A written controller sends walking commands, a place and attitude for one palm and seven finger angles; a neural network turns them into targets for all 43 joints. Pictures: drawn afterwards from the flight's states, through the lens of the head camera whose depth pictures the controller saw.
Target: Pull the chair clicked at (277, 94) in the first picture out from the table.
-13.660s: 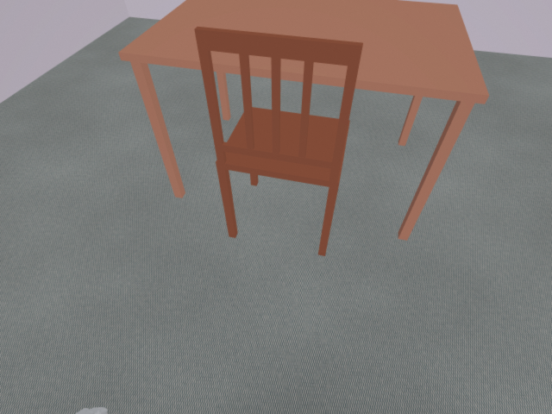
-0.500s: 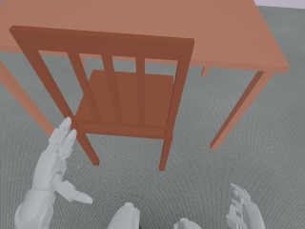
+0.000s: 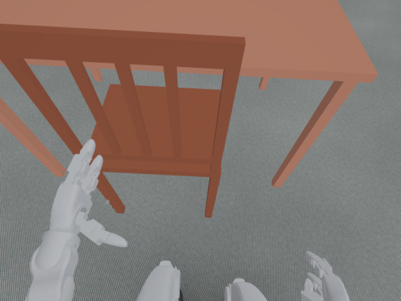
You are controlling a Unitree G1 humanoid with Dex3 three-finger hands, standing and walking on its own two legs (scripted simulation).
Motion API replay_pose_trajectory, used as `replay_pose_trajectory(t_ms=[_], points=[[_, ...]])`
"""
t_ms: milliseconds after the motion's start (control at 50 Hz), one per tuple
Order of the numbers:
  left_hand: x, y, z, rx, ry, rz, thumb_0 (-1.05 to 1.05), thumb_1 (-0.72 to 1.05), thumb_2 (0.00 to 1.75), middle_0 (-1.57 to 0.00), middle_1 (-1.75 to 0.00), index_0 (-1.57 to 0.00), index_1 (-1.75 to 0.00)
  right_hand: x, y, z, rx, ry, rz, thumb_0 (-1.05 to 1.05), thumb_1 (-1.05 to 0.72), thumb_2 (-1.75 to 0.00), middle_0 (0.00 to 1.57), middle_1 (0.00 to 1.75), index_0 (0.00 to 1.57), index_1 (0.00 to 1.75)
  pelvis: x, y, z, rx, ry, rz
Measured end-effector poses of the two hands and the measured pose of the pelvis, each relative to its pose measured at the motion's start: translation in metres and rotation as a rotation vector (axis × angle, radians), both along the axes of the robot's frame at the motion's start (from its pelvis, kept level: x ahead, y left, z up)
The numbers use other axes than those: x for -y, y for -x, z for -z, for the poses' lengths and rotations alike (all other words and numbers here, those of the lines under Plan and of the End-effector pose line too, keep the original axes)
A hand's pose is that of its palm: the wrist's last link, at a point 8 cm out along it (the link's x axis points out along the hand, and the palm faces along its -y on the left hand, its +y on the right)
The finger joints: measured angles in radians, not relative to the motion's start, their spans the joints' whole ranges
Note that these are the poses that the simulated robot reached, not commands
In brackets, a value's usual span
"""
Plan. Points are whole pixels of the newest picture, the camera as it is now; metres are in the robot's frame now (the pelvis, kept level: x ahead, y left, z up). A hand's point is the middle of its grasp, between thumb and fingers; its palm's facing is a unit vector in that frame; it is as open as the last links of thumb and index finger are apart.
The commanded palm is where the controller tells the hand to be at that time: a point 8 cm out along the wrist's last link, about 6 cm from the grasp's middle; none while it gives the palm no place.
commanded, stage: aim the fingers beside a spindle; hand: left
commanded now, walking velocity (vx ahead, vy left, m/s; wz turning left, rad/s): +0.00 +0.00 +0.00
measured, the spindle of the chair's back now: (137, 117) +0.51 +0.17 +0.02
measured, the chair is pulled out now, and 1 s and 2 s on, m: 0.00 0.00 0.00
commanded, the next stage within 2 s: push the fingers through the gap in 1.38 s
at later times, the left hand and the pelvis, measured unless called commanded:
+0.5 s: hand (126, 184) +0.34 +0.17 +0.01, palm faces -0.03 -1.00 -0.03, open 16.9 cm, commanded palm +0.33 +0.21 +0.01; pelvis -0.01 +0.00 -0.02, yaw -1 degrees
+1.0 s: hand (133, 178) +0.36 +0.16 -0.01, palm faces +0.00 -1.00 -0.05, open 16.9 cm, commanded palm +0.34 +0.21 +0.00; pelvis +0.00 +0.00 -0.02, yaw -1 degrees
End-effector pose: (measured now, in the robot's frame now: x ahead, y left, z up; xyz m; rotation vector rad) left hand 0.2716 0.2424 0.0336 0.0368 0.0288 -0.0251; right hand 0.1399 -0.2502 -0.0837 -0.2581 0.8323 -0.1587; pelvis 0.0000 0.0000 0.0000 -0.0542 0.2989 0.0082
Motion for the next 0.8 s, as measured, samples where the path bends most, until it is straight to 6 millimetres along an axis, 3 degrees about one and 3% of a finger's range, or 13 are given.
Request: replay_pose_trajectory(t_ms=[240, 800], points=[[0.007, -0.022, 0.011, 0.006, 0.007, -0.005, -0.01, -0.5, 0.3, -0.06, -0.08, -0.07, -0.08, -0.003, 0.004, 0.009, -0.031, -0.009, -0.003, 0.01, -0.91, -0.9, 0.2, 0.3, 0.2, 0.3, -0.001, 0.003, 0.007, -0.02, 0.001, 0.006], [0.041, -0.082, 0.036, 0.019, 0.006, 0.009, -0.01, -0.5, 0.3, -0.06, -0.08, -0.07, -0.08, -0.003, 0.04, 0.043, -0.205, -0.02, 0.043, 0.0, -0.91, -0.9, 0.2, 0.3, 0.2, 0.3, -0.007, 0.007, 0.026, -0.081, 0.004, 0.02]])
